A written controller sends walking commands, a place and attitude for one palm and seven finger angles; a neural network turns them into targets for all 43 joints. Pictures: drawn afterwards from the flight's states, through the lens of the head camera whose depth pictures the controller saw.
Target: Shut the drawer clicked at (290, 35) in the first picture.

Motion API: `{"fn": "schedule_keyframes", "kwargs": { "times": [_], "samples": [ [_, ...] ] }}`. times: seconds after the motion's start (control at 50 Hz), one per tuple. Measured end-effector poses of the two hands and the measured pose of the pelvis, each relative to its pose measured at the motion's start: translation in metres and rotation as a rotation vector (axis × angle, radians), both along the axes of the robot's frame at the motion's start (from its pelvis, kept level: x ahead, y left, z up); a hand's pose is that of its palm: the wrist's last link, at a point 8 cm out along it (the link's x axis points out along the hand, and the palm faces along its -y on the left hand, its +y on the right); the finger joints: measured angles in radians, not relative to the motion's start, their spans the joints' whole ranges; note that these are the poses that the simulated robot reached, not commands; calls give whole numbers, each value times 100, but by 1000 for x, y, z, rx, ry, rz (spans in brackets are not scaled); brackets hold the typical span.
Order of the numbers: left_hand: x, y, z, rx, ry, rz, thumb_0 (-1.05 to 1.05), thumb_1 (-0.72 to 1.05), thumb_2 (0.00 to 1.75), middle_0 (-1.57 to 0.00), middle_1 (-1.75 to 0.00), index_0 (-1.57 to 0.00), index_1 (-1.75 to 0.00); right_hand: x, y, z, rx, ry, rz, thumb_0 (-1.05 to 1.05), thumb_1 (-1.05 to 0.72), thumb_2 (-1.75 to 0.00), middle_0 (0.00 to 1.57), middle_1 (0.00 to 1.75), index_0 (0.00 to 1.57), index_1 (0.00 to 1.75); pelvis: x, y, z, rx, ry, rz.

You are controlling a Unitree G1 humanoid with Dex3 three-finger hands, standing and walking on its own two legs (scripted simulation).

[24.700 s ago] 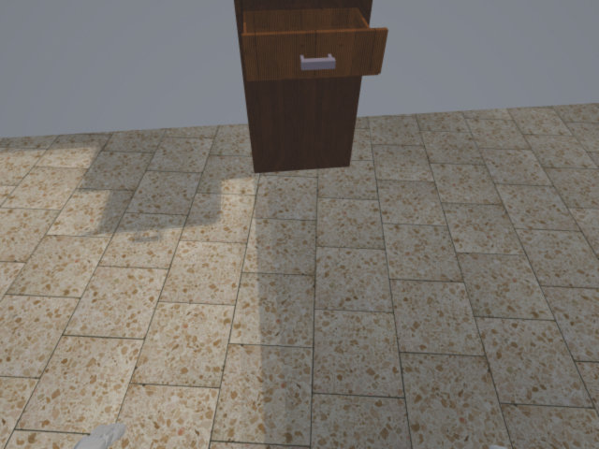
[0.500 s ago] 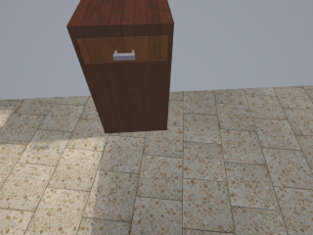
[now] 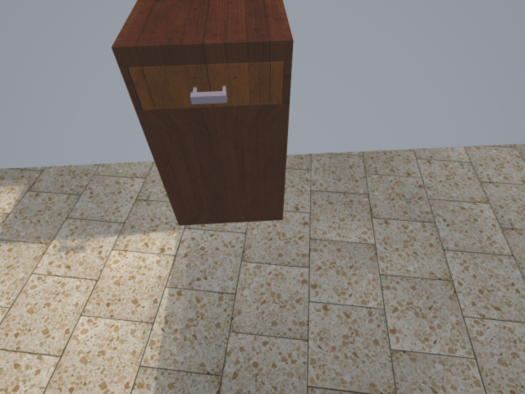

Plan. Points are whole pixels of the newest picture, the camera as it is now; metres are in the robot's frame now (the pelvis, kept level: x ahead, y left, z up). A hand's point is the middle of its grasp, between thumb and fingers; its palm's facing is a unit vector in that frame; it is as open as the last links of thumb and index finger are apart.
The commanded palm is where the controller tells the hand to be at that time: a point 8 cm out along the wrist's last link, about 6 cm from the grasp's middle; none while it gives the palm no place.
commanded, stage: look to check the result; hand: left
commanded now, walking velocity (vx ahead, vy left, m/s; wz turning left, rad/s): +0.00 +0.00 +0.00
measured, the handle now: (209, 93) +0.92 +0.22 -0.06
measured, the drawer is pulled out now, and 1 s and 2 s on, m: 0.00 0.00 0.00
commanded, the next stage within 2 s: stand and wait in 0.12 s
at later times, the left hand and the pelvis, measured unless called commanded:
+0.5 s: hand out of the picture +0.09 +0.24 -0.15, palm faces -0.03 -0.94 -0.33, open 7.4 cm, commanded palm none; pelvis +0.01 +0.00 +0.00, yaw +0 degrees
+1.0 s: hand out of the picture +0.09 +0.25 -0.16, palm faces -0.04 -0.94 -0.33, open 7.4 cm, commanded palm none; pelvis +0.01 +0.00 +0.00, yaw -1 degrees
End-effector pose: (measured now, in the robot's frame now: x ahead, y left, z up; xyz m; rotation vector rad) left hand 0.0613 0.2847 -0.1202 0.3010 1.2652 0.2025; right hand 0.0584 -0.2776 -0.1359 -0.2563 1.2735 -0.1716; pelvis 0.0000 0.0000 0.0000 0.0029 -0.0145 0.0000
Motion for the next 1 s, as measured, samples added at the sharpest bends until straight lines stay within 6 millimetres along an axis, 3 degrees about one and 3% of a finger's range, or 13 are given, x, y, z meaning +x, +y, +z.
{"fn": "schedule_keyframes", "kwargs": {
  "times": [0.38, 1.0],
  "samples": [
    [22, -2, 2, 0, -33, -24, 1, 90, 89, -20, -30, -20, -30, 12, -14, 7, -29, -17, 2, 0, -90, -90, 20, 30, 20, 30, 8, -4, 1, 0, 2, -2],
    [25, 6, 0, 0, -22, -32, 1, 90, 89, -20, -30, -20, -30, 12, -9, 10, -34, -11, -9, 0, -90, -90, 20, 30, 20, 30, 13, 3, 1, -2, 1, -9]
  ]
}}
